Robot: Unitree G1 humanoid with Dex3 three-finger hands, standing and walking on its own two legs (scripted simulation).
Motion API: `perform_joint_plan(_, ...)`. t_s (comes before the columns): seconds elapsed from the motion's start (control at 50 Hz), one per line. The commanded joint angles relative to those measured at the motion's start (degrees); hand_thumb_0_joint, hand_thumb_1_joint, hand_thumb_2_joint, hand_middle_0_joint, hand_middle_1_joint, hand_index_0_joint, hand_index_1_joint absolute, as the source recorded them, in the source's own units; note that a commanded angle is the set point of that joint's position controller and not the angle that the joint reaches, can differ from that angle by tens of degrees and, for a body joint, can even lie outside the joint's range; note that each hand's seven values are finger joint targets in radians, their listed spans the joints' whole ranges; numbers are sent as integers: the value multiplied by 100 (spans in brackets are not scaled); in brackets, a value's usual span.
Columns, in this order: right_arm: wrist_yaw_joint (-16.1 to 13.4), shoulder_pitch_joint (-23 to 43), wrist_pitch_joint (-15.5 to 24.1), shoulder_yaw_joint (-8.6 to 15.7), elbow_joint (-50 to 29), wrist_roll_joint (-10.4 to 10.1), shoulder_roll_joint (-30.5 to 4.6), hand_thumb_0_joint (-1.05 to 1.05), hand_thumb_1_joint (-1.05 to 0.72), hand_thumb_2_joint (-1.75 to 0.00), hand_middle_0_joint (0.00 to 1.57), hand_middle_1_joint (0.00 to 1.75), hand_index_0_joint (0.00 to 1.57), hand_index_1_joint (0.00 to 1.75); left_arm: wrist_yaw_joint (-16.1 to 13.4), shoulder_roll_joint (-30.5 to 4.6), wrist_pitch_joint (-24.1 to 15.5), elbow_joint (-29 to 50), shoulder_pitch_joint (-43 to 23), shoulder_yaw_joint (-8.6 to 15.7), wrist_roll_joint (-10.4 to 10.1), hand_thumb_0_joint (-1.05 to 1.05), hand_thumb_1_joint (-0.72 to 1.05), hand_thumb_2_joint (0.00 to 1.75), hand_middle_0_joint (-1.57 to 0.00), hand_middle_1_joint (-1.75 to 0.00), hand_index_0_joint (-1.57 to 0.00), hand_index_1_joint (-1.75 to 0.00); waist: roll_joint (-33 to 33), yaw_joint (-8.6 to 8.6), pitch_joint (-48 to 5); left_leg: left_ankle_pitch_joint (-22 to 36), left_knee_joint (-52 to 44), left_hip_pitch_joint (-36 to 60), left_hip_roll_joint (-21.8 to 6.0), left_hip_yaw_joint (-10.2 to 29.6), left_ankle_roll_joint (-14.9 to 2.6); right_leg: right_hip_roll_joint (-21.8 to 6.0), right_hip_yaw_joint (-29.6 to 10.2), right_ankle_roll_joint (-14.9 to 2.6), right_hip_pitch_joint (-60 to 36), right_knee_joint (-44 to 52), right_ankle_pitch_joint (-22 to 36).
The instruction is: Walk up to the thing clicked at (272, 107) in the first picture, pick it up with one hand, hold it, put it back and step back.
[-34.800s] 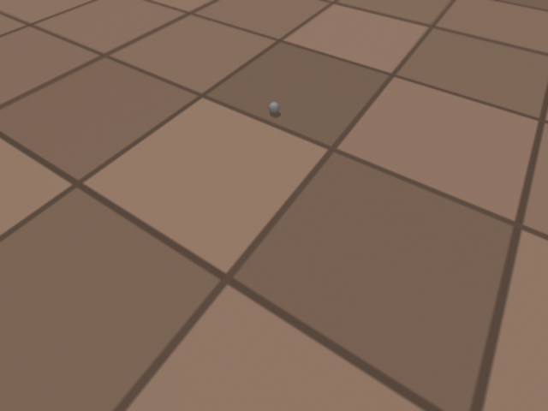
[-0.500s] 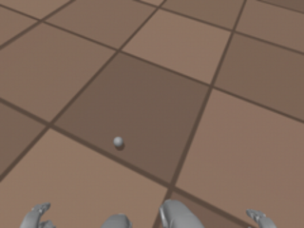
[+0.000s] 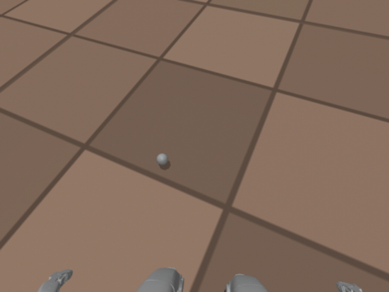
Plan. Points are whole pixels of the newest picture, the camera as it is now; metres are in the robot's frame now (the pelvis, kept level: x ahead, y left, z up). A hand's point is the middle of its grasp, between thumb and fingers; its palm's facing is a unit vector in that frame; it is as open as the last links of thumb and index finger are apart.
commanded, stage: step back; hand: left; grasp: from above
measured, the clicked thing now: (162, 159) +0.81 +0.24 -0.73
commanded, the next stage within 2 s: stand in 1.58 s
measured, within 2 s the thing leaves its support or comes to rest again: neither
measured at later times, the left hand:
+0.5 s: hand out of the picture -0.12 +0.24 -0.14, palm faces -0.03 -0.91 -0.41, open 7.3 cm
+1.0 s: hand out of the picture -0.20 +0.25 -0.14, palm faces +0.06 -0.92 -0.39, open 7.4 cm
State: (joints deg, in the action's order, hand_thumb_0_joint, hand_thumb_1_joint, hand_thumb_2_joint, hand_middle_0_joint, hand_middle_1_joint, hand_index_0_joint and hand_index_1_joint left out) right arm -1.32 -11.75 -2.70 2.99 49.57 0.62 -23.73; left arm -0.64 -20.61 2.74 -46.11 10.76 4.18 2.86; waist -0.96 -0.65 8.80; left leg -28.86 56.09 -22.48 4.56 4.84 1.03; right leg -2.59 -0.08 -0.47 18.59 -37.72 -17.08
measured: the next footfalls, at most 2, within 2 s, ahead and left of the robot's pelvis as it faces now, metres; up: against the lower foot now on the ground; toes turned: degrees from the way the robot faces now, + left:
left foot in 0.08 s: -0.01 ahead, +0.13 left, +0.00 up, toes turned +0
right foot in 0.40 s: -0.16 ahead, -0.12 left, +0.00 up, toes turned +1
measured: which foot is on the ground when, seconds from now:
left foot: up 0.00-0.06, down 0.08-0.42, up 0.44-0.68, down 0.70-1.00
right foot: down 0.00-0.10, up 0.12-0.38, down 0.40-1.00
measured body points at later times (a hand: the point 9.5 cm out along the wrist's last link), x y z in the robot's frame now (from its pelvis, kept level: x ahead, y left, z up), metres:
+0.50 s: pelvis -0.18 -0.03 +0.00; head -0.14 -0.04 +0.44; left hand -0.12 +0.29 -0.12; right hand -0.05 -0.34 -0.12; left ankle -0.11 +0.12 -0.68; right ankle -0.19 -0.14 -0.73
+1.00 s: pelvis -0.23 -0.02 +0.00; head -0.23 -0.03 +0.45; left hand -0.20 +0.30 -0.12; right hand -0.15 -0.32 -0.13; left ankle -0.24 +0.11 -0.71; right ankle -0.21 -0.13 -0.73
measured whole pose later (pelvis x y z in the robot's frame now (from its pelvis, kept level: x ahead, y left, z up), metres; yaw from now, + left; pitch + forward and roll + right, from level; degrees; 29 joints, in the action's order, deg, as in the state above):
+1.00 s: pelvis -0.23 -0.02 +0.00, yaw +2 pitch -3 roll -1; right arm 1.1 -12.1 -0.9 2.6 56.7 2.1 -20.7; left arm 1.0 -21.5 -1.4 -57.2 13.9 4.1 2.5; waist -1.6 -1.0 2.8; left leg -26.6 43.5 -16.6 -0.1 4.3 -0.3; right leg 1.0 1.6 -1.6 14.2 -33.9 -16.6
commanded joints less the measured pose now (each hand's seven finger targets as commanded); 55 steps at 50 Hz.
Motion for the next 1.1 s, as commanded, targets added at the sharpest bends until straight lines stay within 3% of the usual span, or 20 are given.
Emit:
perform_joint_plan(0.0, -32, -91, 195, 259, -412, 49, -761, 0, -90, -90, 20, 30, 20, 30, -149, -1535, -102, 547, -157, 376, -117, 0, 90, 90, -20, -30, -20, -30, 1328, -103, -1139, 336, -1980, 156, -258, -477, -107, -1170, -1160, -1017, -1367, 444, 2930)
perform_joint_plan(0.04, -22, -427, 230, 340, -221, 53, -908, 0, -90, -90, 20, 30, 20, 30, -111, -1450, -33, 590, -272, 303, -179, 0, 90, 90, -20, -30, -20, -30, 867, 51, -1281, 1868, -3111, 1025, -407, -310, -262, -917, -968, -641, -778, 28, 2236)
perform_joint_plan(0.06, -32, -397, 232, 429, -249, 135, -1246, 0, -90, -90, 20, 30, 20, 30, -96, -1268, -19, 651, -217, 246, -199, 0, 90, 90, -20, -30, -20, -30, 100, 36, -1280, 2489, -3211, 1369, -1275, 911, -642, -444, -726, -338, 126, -529, 1050)
perform_joint_plan(0.08, 30, 18, 205, 512, -384, 83, -1902, 0, -90, -90, 20, 30, 20, 30, -125, -1191, -27, 735, -411, 228, -253, 0, 90, 90, -20, -30, -20, -30, -1113, 77, -1152, 3029, -3540, 868, -2393, 2170, -1474, 526, 92, -76, 547, -1437, -1108)
perform_joint_plan(0.1, 33, 66, 244, 545, -449, 118, -2017, 0, -90, -90, 20, 30, 20, 30, -173, -1339, -16, 672, -682, 348, -182, 0, 90, 90, -20, -30, -20, -30, -1138, 346, -1053, 3405, -3704, 244, -2833, 2811, -2020, 583, -602, -13, 384, -2686, -2116)
perform_joint_plan(0.16, -46, 590, 260, 332, -475, 165, -1422, 0, -90, -90, 20, 30, 20, 30, -145, -1263, 34, 334, -240, 342, -284, 0, 90, 90, -20, -30, -20, -30, -440, -116, -952, 3872, -3198, 375, -2015, 1145, -1512, 777, -1085, -123, 615, -3720, -1455)
perform_joint_plan(0.34, -1, 424, 18, 354, -473, 76, -1379, 0, -90, -90, 20, 30, 20, 30, -56, -1072, -231, -174, 476, 265, -134, 0, 90, 90, -20, -30, -20, -30, -907, -44, -1595, 3221, -2229, 1276, -1535, 454, -1071, 523, 244, -23, -853, 1548, 15)
perform_joint_plan(0.38, 47, 379, 11, 169, -594, 25, -806, 0, -90, -90, 20, 30, 20, 30, -71, -1764, -318, -187, 532, 466, -3, 0, 90, 90, -20, -30, -20, -30, 797, -24, -1198, 627, -1070, -1089, -454, 31, -361, -768, -2045, -480, -1622, 1717, -98)
perform_joint_plan(0.4, -45, 837, 4, 236, -735, 35, -849, 0, -90, -90, 20, 30, 20, 30, -80, -2431, -292, -8, 236, 609, -3, 0, 90, 90, -20, -30, -20, -30, 1617, -425, -1005, -618, 124, -920, -34, 330, -99, -2176, -3351, -1573, -134, 2069, 42)
perform_joint_plan(0.42, -66, 907, -22, 347, -683, 42, -1080, 0, -90, -90, 20, 30, 20, 30, -119, -2355, -335, 78, -95, 588, -40, 0, 90, 90, -20, -30, -20, -30, 1233, -281, -580, -506, 981, -726, -249, 897, -38, -2368, -3463, -1774, 639, 2170, 58)
perform_joint_plan(0.48, -23, 251, 53, 279, -268, -18, -974, 0, -90, -90, 20, 30, 20, 30, -142, -1583, -388, 93, -674, 388, -41, 0, 90, 90, -20, -30, -20, -30, 554, 198, -577, 335, 1240, -540, 83, 501, -50, -1083, -1349, -1076, 194, 1313, 1002)
perform_joint_plan(0.58, 119, 592, 171, 301, -299, 152, -955, 0, -90, -90, 20, 30, 20, 30, -92, -1743, -431, -119, 103, 469, 42, 0, 90, 90, -20, -30, -20, -30, 1030, -383, -706, -96, -837, -681, -346, -37, 9, -1106, -1656, -1062, -976, 1506, -1327)
perform_joint_plan(0.66, 167, -73, 332, 349, 209, 119, -822, 0, -90, -90, 20, 30, 20, 30, -6, -1640, -334, -157, -112, 298, -49, 0, 90, 90, -20, -30, -20, -30, 887, 16, -766, 692, -3426, 1534, -218, -556, -246, -836, -1084, -713, 134, 1063, -1317)
perform_joint_plan(0.7, 129, -116, 411, 461, 210, 204, -1501, 0, -90, -90, 20, 30, 20, 30, 24, -974, -328, -127, -135, 93, -187, 0, 90, 90, -20, -30, -20, -30, -1161, 186, -780, -1648, -4417, 1764, -2001, 2720, -989, 229, -28, -57, 1645, -690, -1497)
perform_joint_plan(0.72, 156, 101, 426, 514, 142, 162, -1803, 0, -90, -90, 20, 30, 20, 30, -12, -1531, -350, -238, -499, 284, -131, 0, 90, 90, -20, -30, -20, -30, -693, 306, -333, -2267, -4659, 408, -2507, 3163, -1582, 65, -344, -17, 1021, -1331, -1679)
perform_joint_plan(0.88, 194, 559, 338, 284, 164, 132, -1067, 0, -90, -90, 20, 30, 20, 30, 83, -1184, -514, -838, 453, 290, -117, 0, 90, 90, -20, -30, -20, -30, -641, -224, -454, -726, -3384, -299, -1290, 656, -698, 422, 232, -108, -1384, 1122, -253)
perform_joint_plan(0.9, 179, 379, 316, 214, 148, 101, -829, 0, -90, -90, 20, 30, 20, 30, 46, -1296, -544, -853, 504, 319, -77, 0, 90, 90, -20, -30, -20, -30, -183, -240, -519, -613, -2838, -667, -1062, 441, -506, 273, -254, -197, -1853, 1447, -426)
perform_joint_plan(0.94, 134, 618, 306, 220, 79, 100, -772, 0, -90, -90, 20, 30, 20, 30, 11, -2022, -605, -801, 502, 449, -24, 0, 90, 90, -20, -30, -20, -30, 936, -366, -252, -428, -657, -1117, -277, 52, -188, -1781, -3290, -1133, -869, 2785, -3164)
perform_joint_plan(0.96, 131, 456, 331, 286, 138, 106, -991, 0, -90, -90, 20, 30, 20, 30, 7, -1994, -640, -624, 178, 454, -44, 0, 90, 90, -20, -30, -20, -30, 530, -227, 1, -169, -360, -1023, -490, 389, -154, -1986, -3365, -1387, -583, 2744, -2886)
perform_joint_plan(1.08, 223, 69, 436, 266, 362, 92, -753, 0, -90, -90, 20, 30, 20, 30, 24, -1646, -682, -628, -130, 317, -83, 0, 90, 90, -20, -30, -20, -30, 937, -73, -610, 304, -1541, 214, -583, -343, -94, -1168, -1247, -930, -430, 1926, -73)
